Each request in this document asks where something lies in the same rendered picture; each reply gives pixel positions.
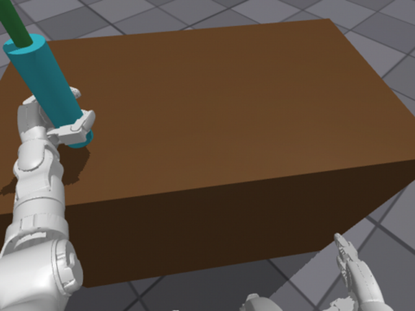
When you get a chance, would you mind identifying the right robot hand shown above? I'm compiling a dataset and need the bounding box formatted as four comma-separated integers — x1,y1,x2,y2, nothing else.
323,233,385,311

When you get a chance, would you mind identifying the left robot arm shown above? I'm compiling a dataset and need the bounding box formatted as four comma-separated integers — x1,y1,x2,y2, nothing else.
0,139,83,311

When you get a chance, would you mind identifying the bottle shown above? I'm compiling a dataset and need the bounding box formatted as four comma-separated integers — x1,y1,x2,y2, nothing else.
0,0,93,148

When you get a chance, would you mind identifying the left robot hand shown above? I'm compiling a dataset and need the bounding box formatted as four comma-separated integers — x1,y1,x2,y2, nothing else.
18,87,95,149

